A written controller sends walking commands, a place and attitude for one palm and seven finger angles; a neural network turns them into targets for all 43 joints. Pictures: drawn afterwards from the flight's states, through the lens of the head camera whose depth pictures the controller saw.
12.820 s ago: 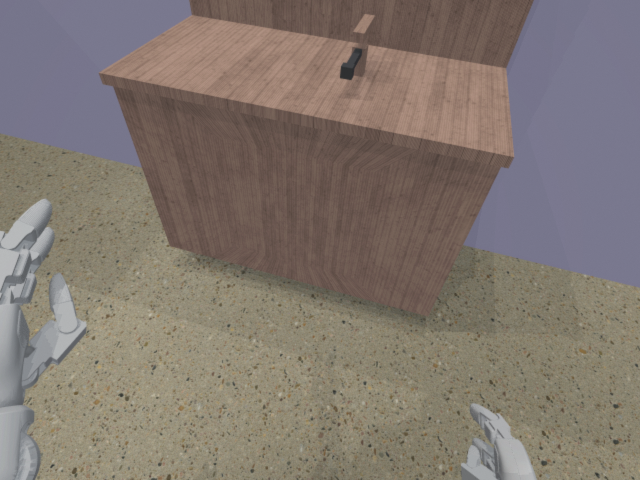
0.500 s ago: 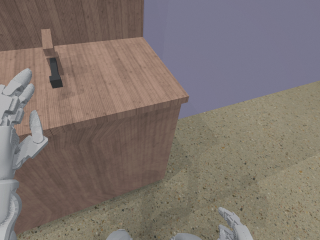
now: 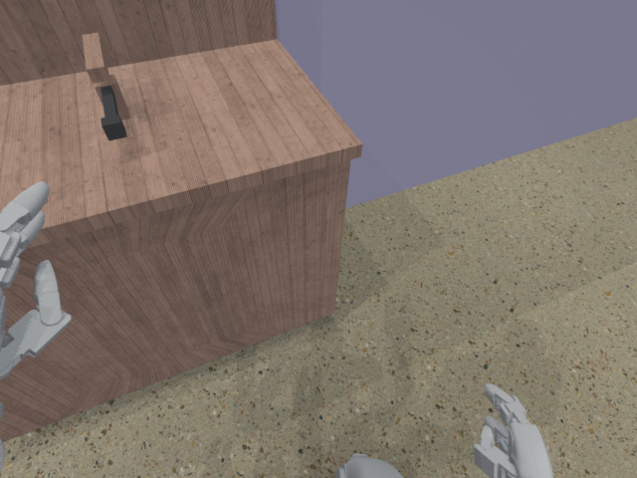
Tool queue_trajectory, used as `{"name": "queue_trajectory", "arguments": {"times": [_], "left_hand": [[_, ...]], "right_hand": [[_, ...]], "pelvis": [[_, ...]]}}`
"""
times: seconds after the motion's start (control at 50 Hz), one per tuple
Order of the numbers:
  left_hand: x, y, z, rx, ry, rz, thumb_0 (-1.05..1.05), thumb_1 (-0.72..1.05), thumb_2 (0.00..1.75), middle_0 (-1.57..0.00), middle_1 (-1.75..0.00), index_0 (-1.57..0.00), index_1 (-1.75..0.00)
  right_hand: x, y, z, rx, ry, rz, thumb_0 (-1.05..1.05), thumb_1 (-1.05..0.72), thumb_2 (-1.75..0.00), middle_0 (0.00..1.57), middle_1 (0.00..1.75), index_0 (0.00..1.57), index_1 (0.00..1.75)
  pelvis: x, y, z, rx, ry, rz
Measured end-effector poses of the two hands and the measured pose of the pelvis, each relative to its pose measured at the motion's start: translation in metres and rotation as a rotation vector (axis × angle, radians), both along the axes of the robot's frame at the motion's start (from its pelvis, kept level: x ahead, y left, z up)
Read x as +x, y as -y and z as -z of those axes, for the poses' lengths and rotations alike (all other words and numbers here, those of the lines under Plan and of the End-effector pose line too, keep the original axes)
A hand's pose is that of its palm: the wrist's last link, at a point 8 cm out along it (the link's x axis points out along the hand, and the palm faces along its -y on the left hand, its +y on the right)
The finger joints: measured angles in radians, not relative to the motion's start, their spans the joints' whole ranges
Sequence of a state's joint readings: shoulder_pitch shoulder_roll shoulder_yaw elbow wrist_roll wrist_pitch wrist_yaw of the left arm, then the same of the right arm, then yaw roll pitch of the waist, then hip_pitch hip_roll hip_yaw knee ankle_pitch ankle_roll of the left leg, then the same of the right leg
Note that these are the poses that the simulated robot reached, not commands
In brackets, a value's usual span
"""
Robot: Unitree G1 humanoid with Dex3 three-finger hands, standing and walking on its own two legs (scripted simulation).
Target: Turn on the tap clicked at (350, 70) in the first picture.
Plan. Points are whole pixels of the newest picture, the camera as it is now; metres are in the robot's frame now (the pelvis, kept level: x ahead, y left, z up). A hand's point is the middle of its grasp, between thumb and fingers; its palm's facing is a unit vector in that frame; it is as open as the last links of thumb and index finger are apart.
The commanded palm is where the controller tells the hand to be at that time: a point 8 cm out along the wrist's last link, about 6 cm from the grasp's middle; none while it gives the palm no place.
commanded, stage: come to a stop and stand still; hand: left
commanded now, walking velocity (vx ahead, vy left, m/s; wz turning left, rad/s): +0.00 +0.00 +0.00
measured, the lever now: (113, 127) +0.60 +0.37 +0.09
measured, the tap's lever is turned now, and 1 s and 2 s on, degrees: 0 0 0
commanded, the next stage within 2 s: look again from close up in 1.58 s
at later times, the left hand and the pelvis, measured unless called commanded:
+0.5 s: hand out of the picture +0.14 +0.24 +0.19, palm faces +0.44 -0.75 -0.49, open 7.4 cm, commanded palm +0.08 +0.27 +0.20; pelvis -0.05 -0.02 +0.01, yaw +6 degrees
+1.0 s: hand out of the picture +0.13 +0.28 +0.18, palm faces +0.51 -0.78 -0.37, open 7.4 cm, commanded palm +0.07 +0.30 +0.20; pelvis -0.05 +0.00 +0.02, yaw +7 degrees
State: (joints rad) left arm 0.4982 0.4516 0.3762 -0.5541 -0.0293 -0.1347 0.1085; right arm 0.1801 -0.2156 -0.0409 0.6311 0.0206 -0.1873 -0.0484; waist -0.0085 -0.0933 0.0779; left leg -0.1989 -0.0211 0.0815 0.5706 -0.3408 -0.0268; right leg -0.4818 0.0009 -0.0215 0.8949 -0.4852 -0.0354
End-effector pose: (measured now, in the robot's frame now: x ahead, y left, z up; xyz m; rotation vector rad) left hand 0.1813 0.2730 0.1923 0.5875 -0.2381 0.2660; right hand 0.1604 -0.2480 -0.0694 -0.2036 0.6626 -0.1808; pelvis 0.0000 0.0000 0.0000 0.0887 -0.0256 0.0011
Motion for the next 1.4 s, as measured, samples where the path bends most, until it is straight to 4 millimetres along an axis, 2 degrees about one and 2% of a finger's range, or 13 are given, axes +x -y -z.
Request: {"name": "queue_trajectory", "arguments": {"times": [0.06, 0.1, 0.18, 0.28, 0.38, 0.46, 0.52, 0.7, 0.78, 0.92, 1.12, 1.3, 1.4], "left_hand": [[-0.008, -0.002, -0.021, 0.107, 0.042, -0.031, 0.02, 0.89, 0.9, -0.22, -0.3, -0.21, -0.31], [-0.019, -0.003, -0.024, 0.119, 0.064, -0.04, 0.02, 0.89, 0.9, -0.22, -0.3, -0.21, -0.31], [-0.042, -0.007, -0.001, 0.022, -0.032, -0.087, 0.01, 0.89, 0.9, -0.21, -0.3, -0.21, -0.3], [-0.065, 0.004, 0.019, -0.083, -0.12, -0.111, 0.02, 0.89, 0.9, -0.21, -0.3, -0.21, -0.3], [-0.077, 0.011, 0.003, -0.08, -0.012, -0.072, 0.02, 0.89, 0.9, -0.22, -0.3, -0.21, -0.31], [-0.078, 0.002, -0.015, -0.035, 0.045, -0.103, 0.02, 0.89, 0.9, -0.22, -0.3, -0.22, -0.31], [-0.081, -0.006, -0.023, 0.014, 0.058, -0.145, 0.02, 0.89, 0.9, -0.22, -0.3, -0.21, -0.31], [-0.104, 0.0, 0.019, -0.17, -0.068, -0.153, 0.02, 0.9, 0.9, -0.21, -0.3, -0.21, -0.3], [-0.111, -0.002, 0.013, -0.169, -0.016, -0.123, 0.02, 0.89, 0.9, -0.22, -0.3, -0.21, -0.3], [-0.105, -0.027, -0.018, -0.085, 0.108, -0.192, 0.02, 0.89, 0.9, -0.22, -0.3, -0.21, -0.31], [-0.077, -0.037, 0.021, -0.223, -0.041, -0.173, 0.02, 0.9, 0.9, -0.21, -0.3, -0.21, -0.3], [-0.068, -0.056, -0.012, -0.128, 0.073, -0.152, 0.02, 0.89, 0.9, -0.21, -0.3, -0.21, -0.3], [-0.065, -0.067, -0.004, -0.152, 0.051, -0.193, 0.02, 0.9, 0.9, -0.21, -0.3, -0.21, -0.3]], "right_hand": [[-0.006, -0.007, 0.02, 0.065, -0.026, -0.047, 0.01, -0.91, -0.9, 0.2, 0.29, 0.2, 0.3], [-0.011, -0.01, 0.034, 0.092, -0.066, -0.07, 0.01, -0.91, -0.9, 0.2, 0.29, 0.2, 0.3], [-0.03, -0.012, 0.042, 0.122, -0.144, -0.081, 0.01, -0.91, -0.9, 0.2, 0.29, 0.2, 0.3], [-0.051, -0.008, 0.031, 0.065, -0.201, -0.109, 0.01, -0.91, -0.9, 0.21, 0.29, 0.2, 0.3], [-0.052, -0.001, 0.016, -0.027, -0.187, -0.134, 0.01, -0.91, -0.9, 0.21, 0.29, 0.2, 0.3], [-0.045, -0.003, 0.003, -0.017, -0.11, -0.123, 0.01, -0.91, -0.9, 0.2, 0.29, 0.2, 0.3], [-0.035, -0.005, 0.003, 0.027, -0.062, -0.128, 0.01, -0.91, -0.9, 0.2, 0.29, 0.2, 0.3], [-0.034, -0.013, -0.009, 0.004, -0.08, -0.18, 0.01, -0.91, -0.9, 0.2, 0.29, 0.2, 0.3], [-0.038, -0.021, -0.01, -0.041, -0.094, -0.199, 0.01, -0.91, -0.9, 0.2, 0.29, 0.2, 0.3], [-0.035, -0.045, -0.008, 0.014, -0.086, -0.215, 0.01, -0.91, -0.9, 0.2, 0.29, 0.2, 0.3], [-0.023, -0.064, -0.014, 0.011, -0.089, -0.206, 0.01, -0.91, -0.9, 0.21, 0.29, 0.2, 0.3], [0.001, -0.075, -0.021, -0.016, -0.078, -0.208, 0.01, -0.91, -0.9, 0.21, 0.29, 0.2, 0.3], [0.015, -0.083, -0.023, -0.003, -0.06, -0.209, 0.01, -0.91, -0.9, 0.21, 0.29, 0.2, 0.3]], "pelvis": [[-0.007, 0.007, 0.007, -0.033, 0.008, -0.053], [-0.016, 0.011, 0.013, -0.054, 0.022, -0.07], [-0.026, 0.016, 0.01, -0.067, -0.001, -0.063], [-0.036, 0.02, -0.001, -0.058, -0.04, -0.076], [-0.048, 0.02, -0.004, -0.042, -0.044, -0.095], [-0.051, 0.02, -0.01, -0.038, -0.015, -0.094], [-0.049, 0.022, -0.008, -0.054, -0.009, -0.116], [-0.064, 0.022, -0.013, -0.074, -0.003, -0.117], [-0.067, 0.015, -0.012, -0.081, 0.014, -0.123], [-0.059, 0.005, -0.016, -0.089, 0.017, -0.129], [-0.044, -0.016, -0.02, -0.102, -0.002, -0.111], [-0.029, -0.03, -0.022, -0.103, -0.004, -0.117], [-0.022, -0.035, -0.022, -0.103, -0.006, -0.115]]}}
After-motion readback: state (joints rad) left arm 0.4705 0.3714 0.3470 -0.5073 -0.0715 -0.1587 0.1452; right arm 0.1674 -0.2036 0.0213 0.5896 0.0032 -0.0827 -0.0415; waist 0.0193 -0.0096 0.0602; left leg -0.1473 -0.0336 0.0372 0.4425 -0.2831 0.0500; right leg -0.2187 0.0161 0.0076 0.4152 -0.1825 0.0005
